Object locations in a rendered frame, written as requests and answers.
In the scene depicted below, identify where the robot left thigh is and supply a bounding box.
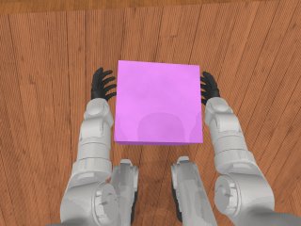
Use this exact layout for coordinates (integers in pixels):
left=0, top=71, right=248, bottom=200
left=108, top=163, right=139, bottom=226

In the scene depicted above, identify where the right robot upper arm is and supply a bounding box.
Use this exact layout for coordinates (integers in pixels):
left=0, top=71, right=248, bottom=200
left=214, top=172, right=301, bottom=226

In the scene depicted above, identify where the right robot forearm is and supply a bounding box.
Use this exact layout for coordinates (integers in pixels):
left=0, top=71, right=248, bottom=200
left=204, top=97, right=275, bottom=205

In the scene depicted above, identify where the left robot hand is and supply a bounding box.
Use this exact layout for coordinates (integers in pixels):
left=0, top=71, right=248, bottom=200
left=90, top=67, right=117, bottom=102

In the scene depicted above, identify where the right robot hand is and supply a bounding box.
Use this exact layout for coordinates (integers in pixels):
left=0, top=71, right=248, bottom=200
left=199, top=71, right=220, bottom=105

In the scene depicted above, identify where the left robot forearm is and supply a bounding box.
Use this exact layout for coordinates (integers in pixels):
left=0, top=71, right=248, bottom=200
left=60, top=98, right=114, bottom=217

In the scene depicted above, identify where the robot left foot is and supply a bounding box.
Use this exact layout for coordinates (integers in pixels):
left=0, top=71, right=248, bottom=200
left=130, top=187, right=138, bottom=225

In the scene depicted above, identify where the carton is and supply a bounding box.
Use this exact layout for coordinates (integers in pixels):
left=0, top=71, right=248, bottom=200
left=114, top=60, right=203, bottom=146

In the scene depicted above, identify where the left robot upper arm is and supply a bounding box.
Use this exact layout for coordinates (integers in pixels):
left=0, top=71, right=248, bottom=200
left=43, top=181, right=119, bottom=226

